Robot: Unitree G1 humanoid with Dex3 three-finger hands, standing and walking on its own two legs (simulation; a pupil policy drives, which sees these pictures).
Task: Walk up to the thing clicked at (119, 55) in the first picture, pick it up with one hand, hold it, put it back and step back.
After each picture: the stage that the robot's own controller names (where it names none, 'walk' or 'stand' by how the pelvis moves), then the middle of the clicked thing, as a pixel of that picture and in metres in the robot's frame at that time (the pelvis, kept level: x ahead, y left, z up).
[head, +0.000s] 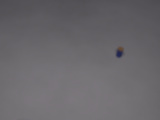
stand; (119, 52) +1.32 -0.43 -0.72
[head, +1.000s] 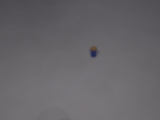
walk; (93, 52) +1.25 -0.01 -0.70
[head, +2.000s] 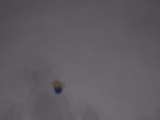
walk; (57, 87) +0.77 +0.26 -0.71
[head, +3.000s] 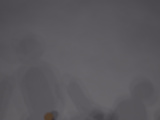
walk; (49, 119) +0.48 +0.21 -0.71
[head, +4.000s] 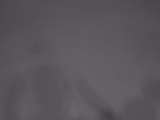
stand; out of the picture +0.41 +0.20 -0.72
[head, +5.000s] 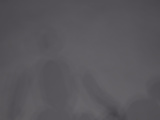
stand; out of the picture +0.40 +0.17 -0.71
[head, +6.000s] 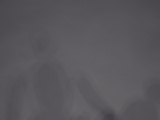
stand; out of the picture +0.43 +0.18 -0.72
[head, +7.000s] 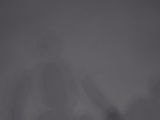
stand; out of the picture +0.41 +0.20 -0.73
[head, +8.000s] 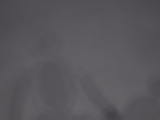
stand; out of the picture +0.40 +0.21 -0.73
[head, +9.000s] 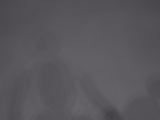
stand; out of the picture +0.39 +0.21 -0.73
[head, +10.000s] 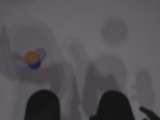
go down; (33, 60) +0.48 +0.21 -0.38
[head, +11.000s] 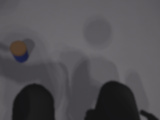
close in; (20, 52) +0.49 +0.23 -0.31
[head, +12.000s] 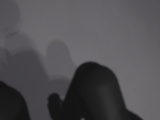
close in; out of the picture +0.47 +0.29 -0.23
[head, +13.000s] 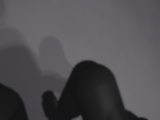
close; out of the picture +0.46 +0.29 -0.23
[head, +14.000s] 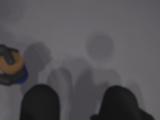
lift; (15, 69) +0.36 +0.24 -0.09
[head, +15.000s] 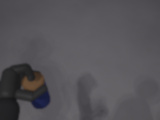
hold; (37, 91) +0.33 +0.16 +0.03
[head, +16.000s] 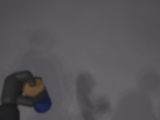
hold; (38, 96) +0.32 +0.16 -0.02
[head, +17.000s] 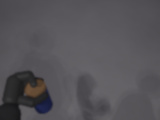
hold; (39, 97) +0.32 +0.16 -0.01
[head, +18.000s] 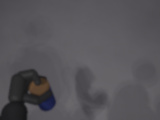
crouch; (43, 95) +0.33 +0.14 -0.04
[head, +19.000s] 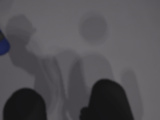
lower; out of the picture +0.49 +0.23 -0.11
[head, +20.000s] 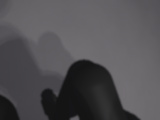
lower; out of the picture +0.39 +0.18 -0.27
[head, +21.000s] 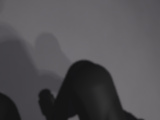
lower; out of the picture +0.39 +0.18 -0.26
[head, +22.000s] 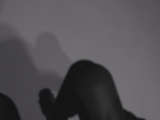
lower; out of the picture +0.39 +0.18 -0.26
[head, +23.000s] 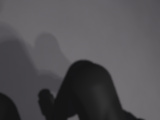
lower; out of the picture +0.40 +0.18 -0.26
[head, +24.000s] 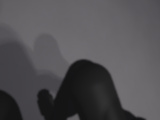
loosen; out of the picture +0.40 +0.17 -0.26
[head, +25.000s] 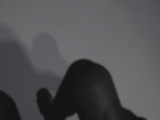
withdraw; out of the picture +0.41 +0.17 -0.26
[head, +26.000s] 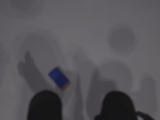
walk; (59, 78) +0.42 +0.10 -0.41
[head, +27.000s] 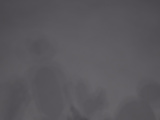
stand; out of the picture +0.33 +0.06 -0.69
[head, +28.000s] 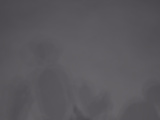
stand; out of the picture +0.35 +0.08 -0.69
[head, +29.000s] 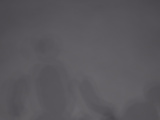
stand; out of the picture +0.35 +0.07 -0.72
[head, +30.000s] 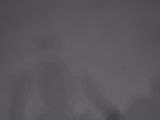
walk; out of the picture +0.37 +0.07 -0.74
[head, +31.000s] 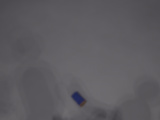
walk; (78, 99) +0.58 +0.02 -0.72
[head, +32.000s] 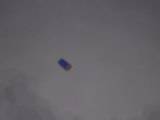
walk; (64, 64) +0.92 +0.17 -0.72
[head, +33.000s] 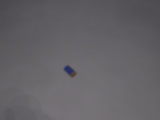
stand; (70, 71) +0.98 +0.12 -0.74
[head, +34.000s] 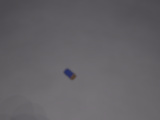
stand; (69, 74) +0.99 +0.13 -0.75
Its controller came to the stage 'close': yes
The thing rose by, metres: 0.70
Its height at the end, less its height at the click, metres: -0.02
